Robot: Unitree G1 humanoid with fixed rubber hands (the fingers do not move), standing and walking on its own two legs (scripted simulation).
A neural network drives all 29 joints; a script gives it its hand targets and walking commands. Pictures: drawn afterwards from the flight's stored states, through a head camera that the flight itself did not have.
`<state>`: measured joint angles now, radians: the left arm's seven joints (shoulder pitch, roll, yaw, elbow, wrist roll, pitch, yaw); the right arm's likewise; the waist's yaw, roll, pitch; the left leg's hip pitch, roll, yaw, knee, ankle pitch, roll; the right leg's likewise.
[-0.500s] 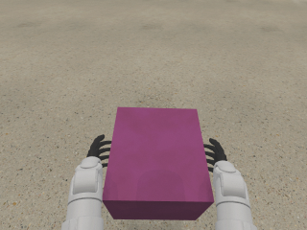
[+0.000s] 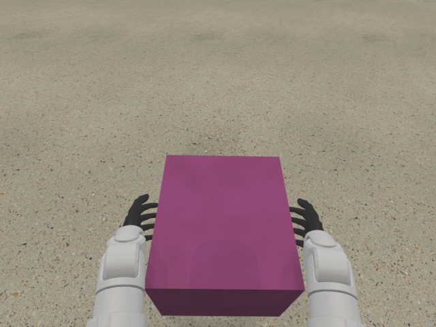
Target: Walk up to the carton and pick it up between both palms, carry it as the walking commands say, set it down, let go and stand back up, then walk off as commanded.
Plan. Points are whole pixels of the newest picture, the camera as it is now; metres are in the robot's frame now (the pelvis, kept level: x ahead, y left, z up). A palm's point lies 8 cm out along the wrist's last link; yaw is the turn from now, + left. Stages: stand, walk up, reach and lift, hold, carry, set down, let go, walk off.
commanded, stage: reach and lift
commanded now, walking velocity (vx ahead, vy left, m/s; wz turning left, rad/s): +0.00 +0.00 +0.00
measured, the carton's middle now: (221, 234) +0.33 +0.00 -0.03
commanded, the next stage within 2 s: hold in 0.42 s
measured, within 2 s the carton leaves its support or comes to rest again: neither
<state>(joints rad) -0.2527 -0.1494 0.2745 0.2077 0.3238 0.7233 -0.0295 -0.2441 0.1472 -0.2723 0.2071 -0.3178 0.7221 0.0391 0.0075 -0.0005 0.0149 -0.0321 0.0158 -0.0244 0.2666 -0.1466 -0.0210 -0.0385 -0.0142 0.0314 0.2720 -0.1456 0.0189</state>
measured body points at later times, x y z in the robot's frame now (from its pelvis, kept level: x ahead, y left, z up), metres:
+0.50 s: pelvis +0.00 +0.00 +0.00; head -0.03 +0.00 +0.45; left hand +0.29 +0.17 +0.03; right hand +0.29 -0.17 +0.03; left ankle +0.01 +0.13 -0.75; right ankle +0.01 -0.13 -0.75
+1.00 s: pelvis -0.01 +0.00 +0.00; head -0.05 +0.00 +0.45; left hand +0.28 +0.17 +0.03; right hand +0.28 -0.17 +0.03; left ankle +0.01 +0.13 -0.75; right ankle +0.01 -0.13 -0.75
